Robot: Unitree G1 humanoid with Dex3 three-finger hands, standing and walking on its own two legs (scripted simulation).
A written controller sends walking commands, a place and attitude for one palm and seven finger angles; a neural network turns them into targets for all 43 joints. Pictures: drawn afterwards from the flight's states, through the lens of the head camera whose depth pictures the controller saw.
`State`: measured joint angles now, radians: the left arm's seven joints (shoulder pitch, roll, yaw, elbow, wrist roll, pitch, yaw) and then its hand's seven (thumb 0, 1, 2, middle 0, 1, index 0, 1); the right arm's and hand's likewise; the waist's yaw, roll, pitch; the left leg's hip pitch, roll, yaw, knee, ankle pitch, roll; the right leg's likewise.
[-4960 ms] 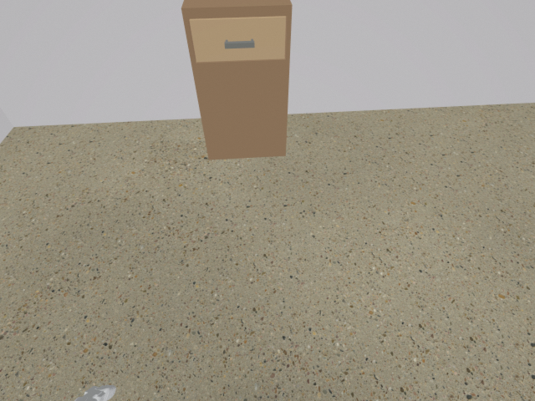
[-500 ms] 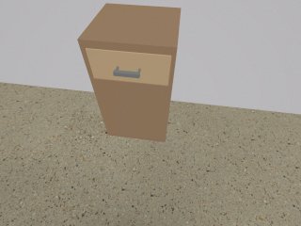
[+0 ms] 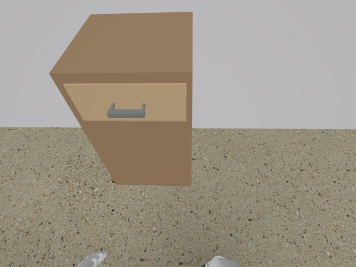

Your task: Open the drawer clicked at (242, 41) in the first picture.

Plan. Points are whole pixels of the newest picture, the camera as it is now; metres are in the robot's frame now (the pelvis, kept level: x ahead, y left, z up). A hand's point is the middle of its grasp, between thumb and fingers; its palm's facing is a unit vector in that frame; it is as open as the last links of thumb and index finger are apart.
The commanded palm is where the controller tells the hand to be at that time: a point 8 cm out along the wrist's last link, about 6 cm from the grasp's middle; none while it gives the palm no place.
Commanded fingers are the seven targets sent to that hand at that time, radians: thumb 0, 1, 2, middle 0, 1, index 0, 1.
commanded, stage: take the last steps up to it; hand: left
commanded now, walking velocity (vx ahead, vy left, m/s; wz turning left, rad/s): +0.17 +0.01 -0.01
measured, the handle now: (127, 109) +0.62 +0.21 -0.07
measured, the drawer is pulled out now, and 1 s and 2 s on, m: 0.00 0.00 0.00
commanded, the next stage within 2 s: come to a stop and stand still in 0.08 s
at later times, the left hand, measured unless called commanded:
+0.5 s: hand out of the picture +0.11 +0.18 -0.16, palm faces +0.07 -0.98 -0.18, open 7.4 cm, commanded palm none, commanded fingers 0.00 0.90 0.90 -0.20 -0.30 -0.20 -0.30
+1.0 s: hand out of the picture +0.09 +0.12 -0.13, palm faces +0.01 -0.96 -0.26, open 7.3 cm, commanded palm none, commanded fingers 0.00 0.90 0.90 -0.20 -0.30 -0.20 -0.30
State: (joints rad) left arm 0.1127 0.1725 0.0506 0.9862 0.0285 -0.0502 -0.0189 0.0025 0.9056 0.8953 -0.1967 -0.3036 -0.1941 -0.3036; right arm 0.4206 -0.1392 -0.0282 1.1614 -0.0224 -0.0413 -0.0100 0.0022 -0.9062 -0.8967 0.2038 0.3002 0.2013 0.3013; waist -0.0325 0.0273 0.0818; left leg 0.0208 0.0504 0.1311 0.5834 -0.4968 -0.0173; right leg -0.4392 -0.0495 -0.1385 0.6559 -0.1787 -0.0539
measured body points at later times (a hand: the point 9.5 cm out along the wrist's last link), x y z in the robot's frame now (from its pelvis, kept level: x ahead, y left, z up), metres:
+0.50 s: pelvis +0.11 +0.01 +0.02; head +0.13 +0.02 +0.47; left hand +0.11 +0.23 -0.15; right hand +0.18 -0.22 -0.13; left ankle +0.15 +0.13 -0.71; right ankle +0.09 -0.08 -0.71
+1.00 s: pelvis +0.07 -0.06 +0.03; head +0.08 -0.10 +0.48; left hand +0.10 +0.17 -0.11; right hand +0.09 -0.30 -0.14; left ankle +0.06 +0.10 -0.67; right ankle +0.03 -0.14 -0.71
